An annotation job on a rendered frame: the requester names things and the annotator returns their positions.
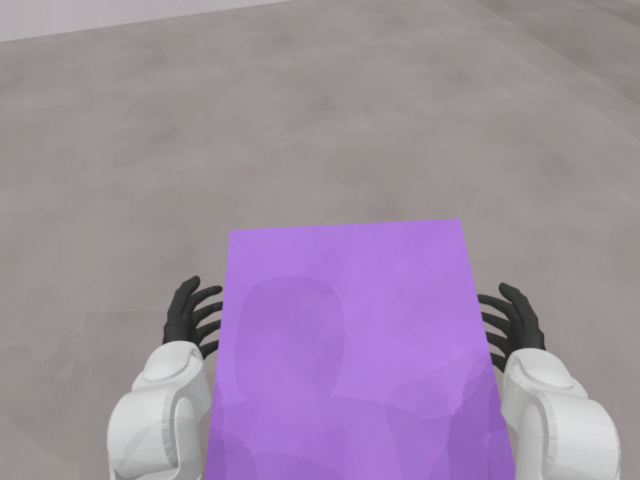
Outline robot right forearm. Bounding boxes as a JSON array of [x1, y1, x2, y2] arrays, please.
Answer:
[[500, 348, 621, 480]]

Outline robot left hand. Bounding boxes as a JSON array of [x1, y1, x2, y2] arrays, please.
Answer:
[[162, 276, 223, 360]]

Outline carton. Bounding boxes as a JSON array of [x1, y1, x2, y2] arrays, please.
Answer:
[[204, 218, 516, 480]]

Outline robot left forearm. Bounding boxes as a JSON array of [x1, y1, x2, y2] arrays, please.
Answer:
[[107, 341, 212, 480]]

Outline robot right hand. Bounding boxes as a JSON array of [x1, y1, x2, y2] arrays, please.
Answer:
[[477, 283, 546, 374]]

